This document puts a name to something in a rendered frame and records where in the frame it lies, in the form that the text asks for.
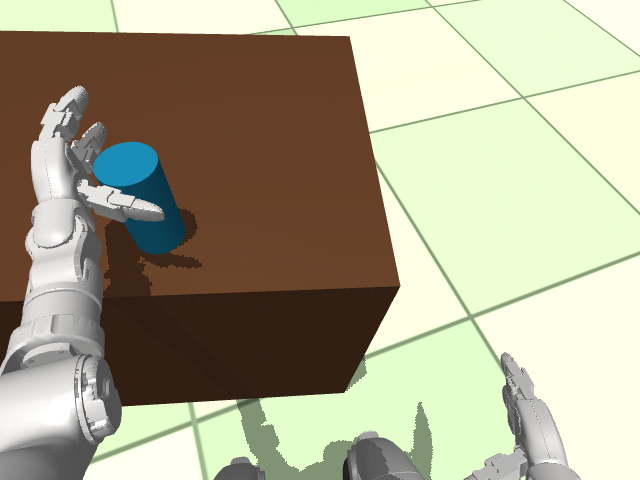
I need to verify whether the left robot hand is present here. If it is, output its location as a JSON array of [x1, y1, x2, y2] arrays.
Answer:
[[31, 86, 165, 223]]

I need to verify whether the right robot arm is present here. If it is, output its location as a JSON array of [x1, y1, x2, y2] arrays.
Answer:
[[525, 463, 581, 480]]

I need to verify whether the left robot arm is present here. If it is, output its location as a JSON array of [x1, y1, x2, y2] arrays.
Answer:
[[0, 198, 122, 480]]

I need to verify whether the right robot hand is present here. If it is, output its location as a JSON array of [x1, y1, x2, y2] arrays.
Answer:
[[463, 352, 568, 480]]

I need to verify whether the can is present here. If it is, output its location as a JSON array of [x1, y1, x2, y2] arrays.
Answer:
[[93, 142, 186, 254]]

